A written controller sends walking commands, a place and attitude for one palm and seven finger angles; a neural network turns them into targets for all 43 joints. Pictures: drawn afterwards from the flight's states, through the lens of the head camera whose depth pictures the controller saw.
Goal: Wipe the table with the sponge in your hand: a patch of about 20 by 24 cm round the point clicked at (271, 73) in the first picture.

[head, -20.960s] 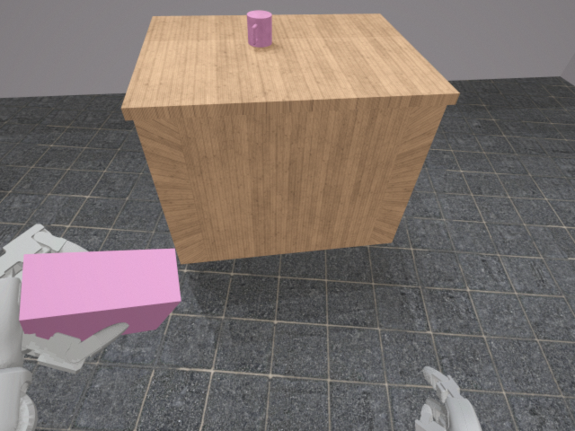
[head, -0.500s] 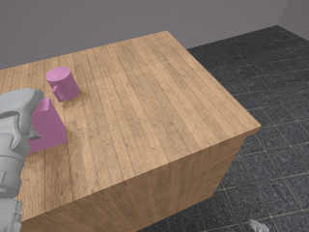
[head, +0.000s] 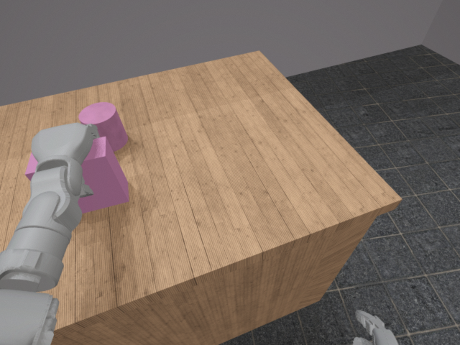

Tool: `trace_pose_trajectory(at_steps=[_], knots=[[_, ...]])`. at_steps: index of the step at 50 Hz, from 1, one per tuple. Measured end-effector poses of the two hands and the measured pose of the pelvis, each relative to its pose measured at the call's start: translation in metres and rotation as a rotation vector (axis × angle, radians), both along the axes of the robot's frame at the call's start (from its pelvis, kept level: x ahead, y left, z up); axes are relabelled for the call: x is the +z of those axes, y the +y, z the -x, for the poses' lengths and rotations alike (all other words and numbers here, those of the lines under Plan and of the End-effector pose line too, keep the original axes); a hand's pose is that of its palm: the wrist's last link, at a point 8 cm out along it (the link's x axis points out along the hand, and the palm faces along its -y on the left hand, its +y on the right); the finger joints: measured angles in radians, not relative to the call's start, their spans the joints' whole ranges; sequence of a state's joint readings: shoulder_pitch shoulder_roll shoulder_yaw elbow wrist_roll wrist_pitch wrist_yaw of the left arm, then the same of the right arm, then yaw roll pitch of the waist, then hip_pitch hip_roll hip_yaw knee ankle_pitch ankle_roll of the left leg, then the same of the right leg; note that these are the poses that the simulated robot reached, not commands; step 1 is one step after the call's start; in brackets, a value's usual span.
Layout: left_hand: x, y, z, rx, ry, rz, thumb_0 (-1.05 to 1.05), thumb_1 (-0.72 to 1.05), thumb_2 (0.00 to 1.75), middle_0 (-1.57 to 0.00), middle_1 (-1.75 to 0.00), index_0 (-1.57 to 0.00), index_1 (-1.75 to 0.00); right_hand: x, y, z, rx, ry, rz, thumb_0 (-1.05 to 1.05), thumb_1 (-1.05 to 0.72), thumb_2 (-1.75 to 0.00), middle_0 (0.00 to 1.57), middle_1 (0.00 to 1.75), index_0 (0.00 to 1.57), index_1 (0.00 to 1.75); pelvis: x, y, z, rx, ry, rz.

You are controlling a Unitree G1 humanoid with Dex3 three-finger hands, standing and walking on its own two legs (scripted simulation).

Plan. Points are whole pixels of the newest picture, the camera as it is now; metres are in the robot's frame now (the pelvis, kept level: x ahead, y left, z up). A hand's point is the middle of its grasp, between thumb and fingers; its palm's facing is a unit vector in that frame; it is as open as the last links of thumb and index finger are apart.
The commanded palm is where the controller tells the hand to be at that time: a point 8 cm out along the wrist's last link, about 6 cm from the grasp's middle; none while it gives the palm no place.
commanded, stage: slide across to the middle lane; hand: left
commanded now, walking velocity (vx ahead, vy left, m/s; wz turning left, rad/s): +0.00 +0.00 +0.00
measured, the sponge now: (88, 186) +0.37 +0.32 +0.06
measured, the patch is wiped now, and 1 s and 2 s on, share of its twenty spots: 0.45 0.50 0.70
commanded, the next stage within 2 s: wipe back along the middle lane in 0.28 s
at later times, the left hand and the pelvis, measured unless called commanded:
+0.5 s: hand (110, 157) +0.40 +0.27 +0.11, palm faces +0.00 -0.03 -1.00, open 9.9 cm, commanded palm +0.36 +0.26 +0.16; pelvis +0.02 -0.01 +0.00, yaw +0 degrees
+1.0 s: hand (109, 182) +0.35 +0.25 +0.11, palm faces +0.03 -0.02 -1.00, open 9.9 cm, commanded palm +0.31 +0.23 +0.14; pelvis +0.01 -0.02 +0.00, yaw -1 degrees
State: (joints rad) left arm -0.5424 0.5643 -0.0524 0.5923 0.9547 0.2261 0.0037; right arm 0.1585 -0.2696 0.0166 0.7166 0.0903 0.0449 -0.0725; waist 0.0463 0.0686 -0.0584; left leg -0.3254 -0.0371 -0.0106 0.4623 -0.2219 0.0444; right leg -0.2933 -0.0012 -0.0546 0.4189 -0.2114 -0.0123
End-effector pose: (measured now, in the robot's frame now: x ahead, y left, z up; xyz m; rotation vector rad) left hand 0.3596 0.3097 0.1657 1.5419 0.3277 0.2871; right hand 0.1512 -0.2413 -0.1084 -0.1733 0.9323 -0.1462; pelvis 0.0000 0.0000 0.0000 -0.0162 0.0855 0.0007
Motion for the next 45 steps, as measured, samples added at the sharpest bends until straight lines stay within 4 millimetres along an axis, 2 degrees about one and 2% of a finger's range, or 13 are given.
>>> trace_pose_trajectory(at_steps=[10, 15, 23, 35, 45], knots=[[0.001, -0.012, -0.013, 0.024, 0.022, 0.006, 0.00, -0.50, 1.07, -0.76, -1.37, -0.76, -1.38, 0.008, 0.009, -0.033, 0.045, -0.058, -0.013, 0.01, -0.91, -0.90, 0.20, 0.30, 0.21, 0.30, 0.001, -0.002, -0.009, 0.007, -0.002, -0.002], [0.001, -0.020, -0.019, 0.013, 0.026, 0.008, 0.00, -0.50, 1.07, -0.76, -1.37, -0.76, -1.38, 0.008, 0.007, -0.039, 0.054, -0.055, -0.013, 0.01, -0.91, -0.90, 0.20, 0.30, 0.21, 0.30, 0.001, -0.004, -0.013, 0.010, 0.001, -0.002], [0.000, -0.048, -0.024, -0.028, -0.009, 0.007, 0.00, -0.50, 1.07, -0.76, -1.38, -0.76, -1.38, 0.003, 0.003, -0.041, 0.049, -0.035, -0.027, 0.01, -0.91, -0.90, 0.20, 0.30, 0.20, 0.30, 0.001, -0.006, -0.019, 0.000, 0.003, -0.005], [0.000, -0.052, 0.003, 0.039, -0.031, 0.022, 0.01, -0.48, 1.07, -0.74, -1.39, -0.74, -1.40, 0.011, -0.003, -0.050, 0.048, -0.074, -0.046, 0.01, -0.91, -0.90, 0.20, 0.30, 0.20, 0.30, 0.002, -0.011, -0.017, -0.014, -0.027, -0.010], [-0.003, -0.064, 0.026, 0.003, -0.038, 0.009, 0.01, -0.48, 1.07, -0.73, -1.40, -0.74, -1.41, 0.020, -0.001, -0.060, 0.065, -0.138, -0.054, 0.01, -0.91, -0.90, 0.20, 0.30, 0.20, 0.30, 0.001, -0.014, -0.010, -0.010, -0.047, -0.013]])
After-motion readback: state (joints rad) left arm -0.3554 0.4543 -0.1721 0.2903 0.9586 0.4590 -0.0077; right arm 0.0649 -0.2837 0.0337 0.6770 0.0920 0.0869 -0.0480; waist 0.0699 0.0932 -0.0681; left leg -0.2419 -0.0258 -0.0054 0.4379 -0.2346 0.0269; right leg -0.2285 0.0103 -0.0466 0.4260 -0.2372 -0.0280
